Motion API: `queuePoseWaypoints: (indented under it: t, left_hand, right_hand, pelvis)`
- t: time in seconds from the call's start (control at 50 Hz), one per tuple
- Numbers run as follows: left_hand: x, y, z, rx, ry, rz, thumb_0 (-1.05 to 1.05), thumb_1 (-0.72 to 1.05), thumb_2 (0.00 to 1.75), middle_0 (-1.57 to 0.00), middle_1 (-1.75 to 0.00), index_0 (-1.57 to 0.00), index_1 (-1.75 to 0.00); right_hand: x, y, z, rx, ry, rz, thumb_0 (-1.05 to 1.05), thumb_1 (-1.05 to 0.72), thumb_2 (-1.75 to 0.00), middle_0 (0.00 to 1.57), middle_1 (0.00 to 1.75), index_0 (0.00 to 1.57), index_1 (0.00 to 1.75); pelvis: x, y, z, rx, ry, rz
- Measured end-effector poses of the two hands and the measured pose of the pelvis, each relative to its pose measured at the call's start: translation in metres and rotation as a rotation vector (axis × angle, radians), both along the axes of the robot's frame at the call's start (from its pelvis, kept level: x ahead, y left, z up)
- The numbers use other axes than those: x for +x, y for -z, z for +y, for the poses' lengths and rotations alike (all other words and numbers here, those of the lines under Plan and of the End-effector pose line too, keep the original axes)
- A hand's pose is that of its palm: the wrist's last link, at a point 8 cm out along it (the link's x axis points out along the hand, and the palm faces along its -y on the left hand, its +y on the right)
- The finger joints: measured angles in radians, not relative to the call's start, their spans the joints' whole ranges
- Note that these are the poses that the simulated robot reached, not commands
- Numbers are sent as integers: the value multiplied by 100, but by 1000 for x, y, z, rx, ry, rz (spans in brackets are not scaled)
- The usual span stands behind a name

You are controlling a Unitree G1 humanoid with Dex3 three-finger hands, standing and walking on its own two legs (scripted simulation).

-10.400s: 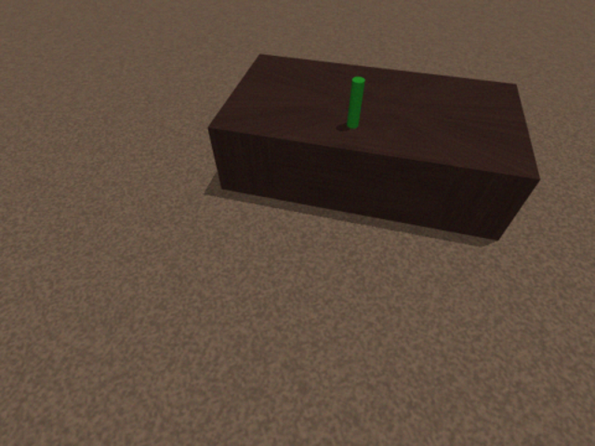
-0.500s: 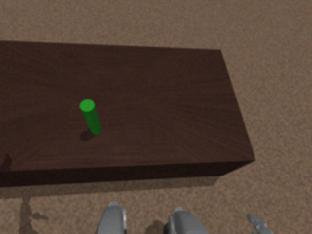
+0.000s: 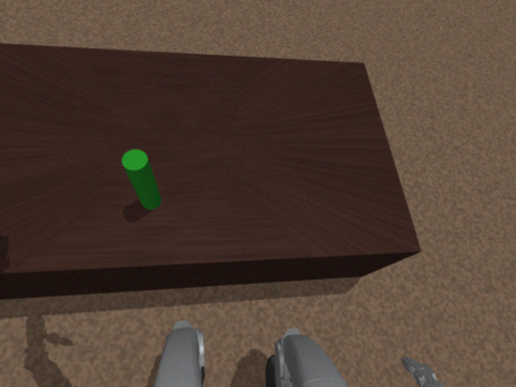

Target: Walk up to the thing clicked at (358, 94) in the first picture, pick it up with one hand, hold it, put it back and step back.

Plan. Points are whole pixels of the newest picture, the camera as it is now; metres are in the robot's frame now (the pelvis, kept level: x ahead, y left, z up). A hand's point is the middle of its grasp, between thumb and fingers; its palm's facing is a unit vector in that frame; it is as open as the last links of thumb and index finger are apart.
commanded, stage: approach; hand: left
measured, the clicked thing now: (144, 182) +0.52 +0.21 -0.22
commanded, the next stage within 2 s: close in in 0.42 s
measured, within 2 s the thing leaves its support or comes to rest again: neither
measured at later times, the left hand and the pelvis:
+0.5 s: hand (82, 213) +0.44 +0.32 -0.20, palm faces +0.17 -0.98 +0.04, open 17.6 cm; pelvis -0.06 -0.01 -0.21, yaw -5 degrees
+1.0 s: hand (129, 214) +0.46 +0.24 -0.26, palm faces +0.17 -0.99 +0.00, open 17.6 cm; pelvis -0.08 -0.02 -0.29, yaw -7 degrees
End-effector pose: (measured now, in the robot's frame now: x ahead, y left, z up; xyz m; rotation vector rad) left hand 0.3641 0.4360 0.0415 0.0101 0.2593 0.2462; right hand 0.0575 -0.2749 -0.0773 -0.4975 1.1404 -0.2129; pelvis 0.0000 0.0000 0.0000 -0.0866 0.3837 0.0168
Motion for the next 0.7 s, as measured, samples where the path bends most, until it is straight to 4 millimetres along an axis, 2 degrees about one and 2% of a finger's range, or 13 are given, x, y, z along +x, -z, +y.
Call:
queuePoseWaypoints:
  t: [0.08, 0.14, 0.26, 0.36, 0.52, 0.7]
  left_hand:
    - [9, 27, -9, -16, 9, -97, -1, -56, 1, -10, -2, -8, -4]
    - [18, 57, -18, -30, 22, -178, -1, -56, 1, -10, -3, -8, -5]
    - [32, 133, -35, -41, 33, -285, -1, -55, 3, -9, -5, -7, -7]
    - [38, 189, -46, -33, 37, -322, -1, -56, 5, -8, -7, -6, -9]
    - [48, 250, -71, -21, 70, -269, -1, -59, 5, -8, -9, -6, -11]
    - [61, 306, -106, -4, 73, -281, -1, -61, 2, -9, -9, -10, -8]
  right_hand:
    - [-1, 19, -1, 0, -26, 22, 0, -88, -88, 20, 30, 20, 30]
    - [1, 42, -3, -3, -48, 30, 0, -88, -88, 20, 30, 20, 30]
    - [6, 104, -6, -11, -82, 39, 0, -88, -89, 20, 30, 20, 30]
    - [1, 161, -4, 1, -105, 72, 0, -90, -89, 20, 30, 20, 30]
    - [-31, 238, -2, 60, -105, 138, 0, -91, -89, 20, 30, 20, 30]
    - [-83, 297, -4, 108, -44, 233, 0, -89, -89, 20, 30, 20, 30]
  pelvis:
    - [-6, 20, 0, -4, 6, 47]
    - [-11, 44, -1, -10, 14, 94]
    - [-24, 106, -4, -22, 33, 175]
    - [-37, 157, -8, -26, 49, 203]
    - [-61, 221, -13, -21, 67, 211]
    - [-78, 280, -18, -21, 96, 183]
